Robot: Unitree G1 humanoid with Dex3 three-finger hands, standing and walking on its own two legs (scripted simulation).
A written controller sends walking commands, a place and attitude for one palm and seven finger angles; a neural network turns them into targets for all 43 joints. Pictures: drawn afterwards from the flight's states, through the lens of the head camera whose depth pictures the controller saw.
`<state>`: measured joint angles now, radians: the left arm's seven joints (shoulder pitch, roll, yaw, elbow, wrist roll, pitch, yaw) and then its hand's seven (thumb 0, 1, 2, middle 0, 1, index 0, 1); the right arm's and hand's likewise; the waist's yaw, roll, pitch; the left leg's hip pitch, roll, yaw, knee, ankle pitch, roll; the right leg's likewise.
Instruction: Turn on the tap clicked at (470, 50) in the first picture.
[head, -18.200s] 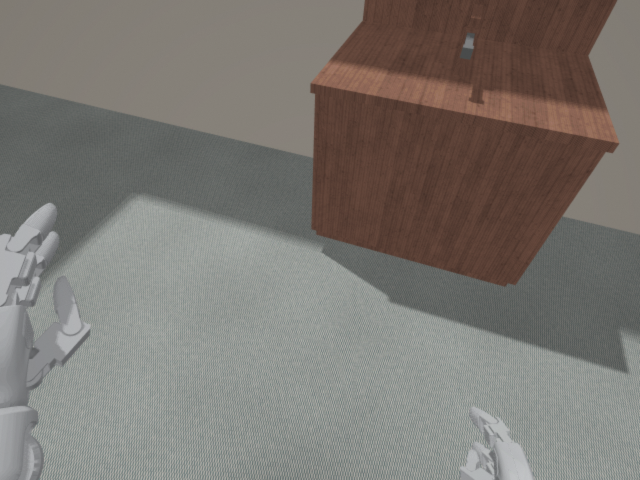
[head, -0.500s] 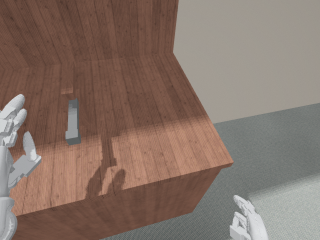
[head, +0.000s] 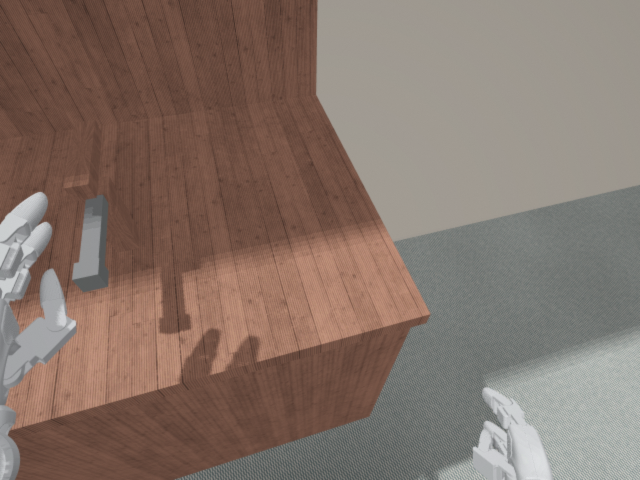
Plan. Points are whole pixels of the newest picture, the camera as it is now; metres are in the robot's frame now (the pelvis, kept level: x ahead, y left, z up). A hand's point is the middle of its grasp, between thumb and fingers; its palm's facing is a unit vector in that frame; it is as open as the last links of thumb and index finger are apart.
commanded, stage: shuffle to correct the standing spot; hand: left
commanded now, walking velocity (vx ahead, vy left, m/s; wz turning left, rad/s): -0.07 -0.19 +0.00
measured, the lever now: (91, 275) +0.32 +0.31 +0.08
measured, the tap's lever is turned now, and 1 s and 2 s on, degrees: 0 0 0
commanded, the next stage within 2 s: none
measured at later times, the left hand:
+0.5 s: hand (70, 322) +0.22 +0.24 +0.16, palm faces +0.30 -0.85 -0.43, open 7.4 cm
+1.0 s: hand (65, 323) +0.22 +0.24 +0.16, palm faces +0.31 -0.85 -0.42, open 7.4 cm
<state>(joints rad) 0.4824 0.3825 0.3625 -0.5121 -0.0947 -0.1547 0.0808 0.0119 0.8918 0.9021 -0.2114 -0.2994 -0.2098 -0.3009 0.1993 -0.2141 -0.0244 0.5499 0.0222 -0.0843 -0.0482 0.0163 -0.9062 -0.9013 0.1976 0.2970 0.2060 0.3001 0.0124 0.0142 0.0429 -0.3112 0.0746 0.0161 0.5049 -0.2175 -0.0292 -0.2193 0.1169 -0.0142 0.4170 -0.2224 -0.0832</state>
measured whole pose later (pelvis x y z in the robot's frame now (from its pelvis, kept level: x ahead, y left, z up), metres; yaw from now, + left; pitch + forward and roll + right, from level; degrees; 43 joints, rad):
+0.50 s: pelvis +0.00 +0.00 +0.00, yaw +0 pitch +2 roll -1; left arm 0.51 0.42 0.39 -0.57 -0.10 -0.15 0.08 0.01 0.89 0.90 -0.21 -0.30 -0.21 -0.30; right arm 0.20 -0.19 -0.02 0.54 0.02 -0.07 -0.05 0.02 -0.91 -0.90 0.20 0.30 0.21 0.30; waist 0.00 0.00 0.05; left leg -0.33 0.08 0.01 0.54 -0.24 -0.03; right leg -0.24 0.12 -0.02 0.46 -0.25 -0.08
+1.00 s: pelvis +0.00 +0.00 +0.00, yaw +0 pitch +1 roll -2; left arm 0.51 0.41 0.38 -0.57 -0.10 -0.15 0.08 0.01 0.89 0.90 -0.21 -0.30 -0.21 -0.30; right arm 0.21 -0.19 -0.02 0.55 0.02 -0.08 -0.04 0.02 -0.91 -0.90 0.20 0.30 0.21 0.30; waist 0.00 0.00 0.05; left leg -0.34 0.07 0.01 0.55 -0.24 -0.03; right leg -0.24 0.11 -0.02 0.46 -0.25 -0.08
